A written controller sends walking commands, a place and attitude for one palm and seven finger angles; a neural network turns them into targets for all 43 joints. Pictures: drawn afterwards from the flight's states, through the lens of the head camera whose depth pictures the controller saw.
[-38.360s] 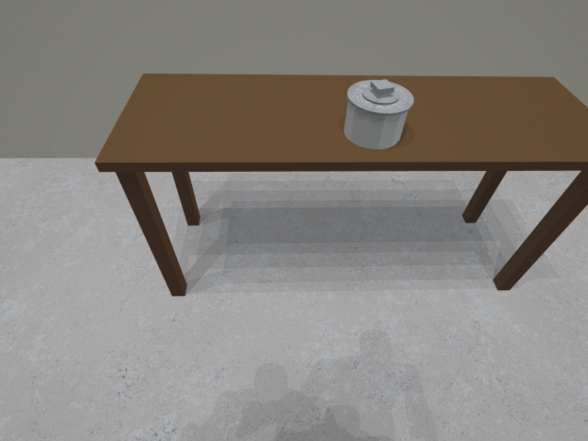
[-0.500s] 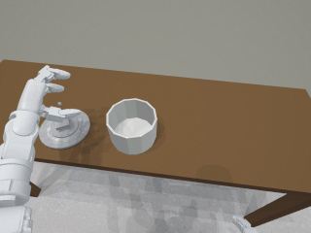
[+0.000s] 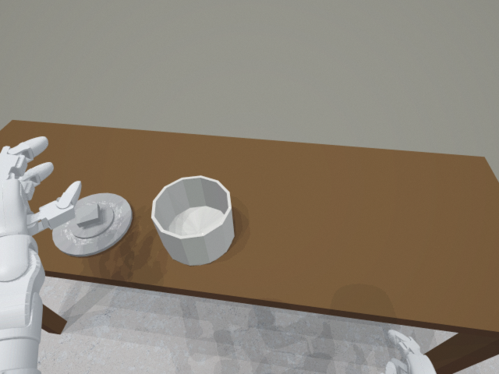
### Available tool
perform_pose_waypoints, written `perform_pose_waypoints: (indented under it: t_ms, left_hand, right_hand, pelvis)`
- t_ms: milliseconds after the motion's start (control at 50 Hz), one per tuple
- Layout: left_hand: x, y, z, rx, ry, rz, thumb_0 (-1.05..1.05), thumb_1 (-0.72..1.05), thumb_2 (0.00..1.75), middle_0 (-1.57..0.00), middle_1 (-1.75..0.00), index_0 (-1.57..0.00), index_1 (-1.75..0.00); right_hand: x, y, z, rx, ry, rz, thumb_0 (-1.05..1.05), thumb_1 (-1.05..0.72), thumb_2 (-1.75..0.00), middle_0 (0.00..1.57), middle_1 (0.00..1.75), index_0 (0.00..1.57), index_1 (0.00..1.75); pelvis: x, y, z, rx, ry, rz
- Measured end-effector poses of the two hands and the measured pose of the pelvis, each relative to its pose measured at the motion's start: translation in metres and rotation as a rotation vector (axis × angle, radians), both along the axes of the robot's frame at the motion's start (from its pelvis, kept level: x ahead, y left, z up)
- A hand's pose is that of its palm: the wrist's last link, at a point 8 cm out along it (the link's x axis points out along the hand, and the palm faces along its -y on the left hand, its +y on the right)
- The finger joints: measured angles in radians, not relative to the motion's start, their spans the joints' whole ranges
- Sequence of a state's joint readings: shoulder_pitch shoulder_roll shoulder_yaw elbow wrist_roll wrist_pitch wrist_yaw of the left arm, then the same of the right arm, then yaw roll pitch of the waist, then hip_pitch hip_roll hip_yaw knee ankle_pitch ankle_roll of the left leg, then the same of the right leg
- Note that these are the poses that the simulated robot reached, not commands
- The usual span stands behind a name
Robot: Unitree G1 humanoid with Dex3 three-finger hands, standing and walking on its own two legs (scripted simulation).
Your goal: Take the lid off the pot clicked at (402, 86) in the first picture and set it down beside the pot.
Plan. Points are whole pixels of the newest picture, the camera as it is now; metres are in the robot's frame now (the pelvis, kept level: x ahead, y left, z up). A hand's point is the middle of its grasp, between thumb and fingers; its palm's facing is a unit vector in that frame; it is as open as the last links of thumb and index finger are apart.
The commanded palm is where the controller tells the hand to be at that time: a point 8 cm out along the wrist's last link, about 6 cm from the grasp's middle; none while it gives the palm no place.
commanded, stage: draw the hand back to the body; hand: left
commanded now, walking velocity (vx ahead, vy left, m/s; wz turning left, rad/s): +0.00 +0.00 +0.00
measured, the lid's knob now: (88, 215) +0.41 +0.40 -0.05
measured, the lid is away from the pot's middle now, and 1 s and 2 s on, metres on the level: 0.24 0.24 0.24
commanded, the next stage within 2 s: step back with the hand held close in 1.12 s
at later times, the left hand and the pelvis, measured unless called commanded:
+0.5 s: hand (44, 245) +0.23 +0.28 +0.15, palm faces +0.47 -0.83 -0.30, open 7.5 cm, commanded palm +0.17 +0.31 +0.17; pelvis -0.02 +0.00 +0.00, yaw +0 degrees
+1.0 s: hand (28, 296) +0.16 +0.26 +0.15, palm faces +0.39 -0.84 -0.37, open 7.4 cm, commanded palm +0.11 +0.30 +0.17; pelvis -0.02 +0.02 +0.00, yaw +0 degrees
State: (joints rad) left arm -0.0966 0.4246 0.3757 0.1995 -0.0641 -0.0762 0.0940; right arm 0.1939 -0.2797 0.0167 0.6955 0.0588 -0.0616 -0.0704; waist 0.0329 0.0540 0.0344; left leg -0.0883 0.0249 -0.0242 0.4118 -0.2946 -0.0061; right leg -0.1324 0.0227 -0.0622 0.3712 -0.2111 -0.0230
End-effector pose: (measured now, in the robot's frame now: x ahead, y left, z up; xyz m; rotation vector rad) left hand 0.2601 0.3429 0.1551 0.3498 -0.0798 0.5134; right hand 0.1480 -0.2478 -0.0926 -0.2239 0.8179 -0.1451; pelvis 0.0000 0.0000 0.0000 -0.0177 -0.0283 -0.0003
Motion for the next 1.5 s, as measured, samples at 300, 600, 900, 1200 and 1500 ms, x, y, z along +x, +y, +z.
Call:
perform_pose_waypoints:
  t_ms: [300, 600, 900, 1200, 1500]
  left_hand:
    - [-0.047, -0.016, 0.002, 0.000, -0.026, -0.021, 0.01, 0.76, 0.83, -0.23, -0.41, -0.22, -0.41]
    - [-0.089, -0.024, 0.003, 0.020, -0.049, -0.063, 0.02, 0.89, 0.89, -0.21, -0.31, -0.21, -0.31]
    - [-0.127, -0.037, 0.011, 0.075, -0.045, -0.126, 0.02, 0.90, 0.89, -0.21, -0.30, -0.21, -0.31]
    - [-0.138, -0.042, 0.015, 0.104, -0.034, -0.131, 0.02, 0.90, 0.89, -0.21, -0.30, -0.21, -0.31]
    - [-0.126, -0.041, -0.001, 0.145, 0.030, -0.253, 0.02, 0.90, 0.90, -0.21, -0.30, -0.21, -0.30]
  right_hand:
    - [0.002, 0.019, 0.006, 0.049, -0.082, 0.040, 0.01, -0.91, -0.90, 0.20, 0.30, 0.19, 0.29]
    - [-0.009, 0.035, 0.010, 0.049, -0.118, 0.053, 0.02, -0.91, -0.90, 0.20, 0.30, 0.20, 0.29]
    - [-0.001, 0.051, 0.015, 0.046, -0.153, 0.080, 0.02, -0.90, -0.90, 0.20, 0.30, 0.19, 0.29]
    - [0.002, 0.058, 0.013, 0.050, -0.153, 0.082, 0.02, -0.90, -0.90, 0.20, 0.30, 0.19, 0.29]
    - [-0.019, 0.042, 0.017, 0.004, -0.083, 0.000, 0.01, -0.90, -0.90, 0.20, 0.30, 0.20, 0.29]
  pelvis:
    - [-0.017, -0.003, 0.000, 0.007, -0.042, -0.002]
    - [-0.027, 0.009, 0.000, 0.005, -0.068, -0.008]
    - [-0.023, 0.020, -0.001, 0.002, -0.071, -0.008]
    - [-0.020, 0.023, -0.002, 0.000, -0.068, -0.008]
    - [-0.039, 0.030, -0.005, 0.008, 0.014, -0.035]
